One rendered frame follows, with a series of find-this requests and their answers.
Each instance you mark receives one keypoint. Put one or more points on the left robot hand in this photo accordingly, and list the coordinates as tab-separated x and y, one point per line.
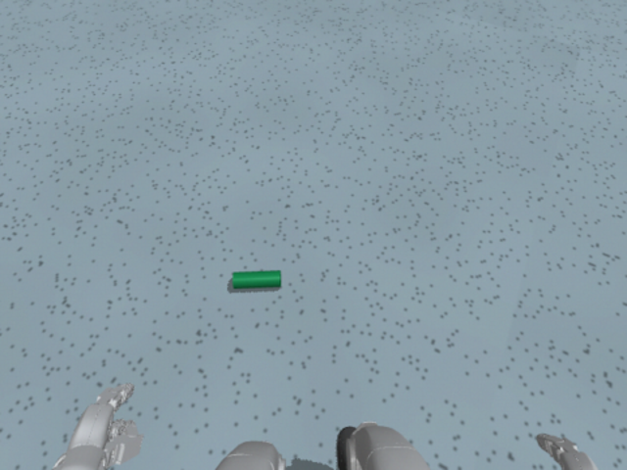
119	439

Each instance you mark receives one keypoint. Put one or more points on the right robot foot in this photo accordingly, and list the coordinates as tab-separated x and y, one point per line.
341	447

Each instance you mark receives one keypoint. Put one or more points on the can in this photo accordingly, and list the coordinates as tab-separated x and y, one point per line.
256	279

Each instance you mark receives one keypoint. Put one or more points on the left robot arm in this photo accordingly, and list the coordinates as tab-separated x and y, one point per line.
86	457

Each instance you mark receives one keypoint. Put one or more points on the right robot hand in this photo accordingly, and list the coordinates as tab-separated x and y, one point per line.
565	453

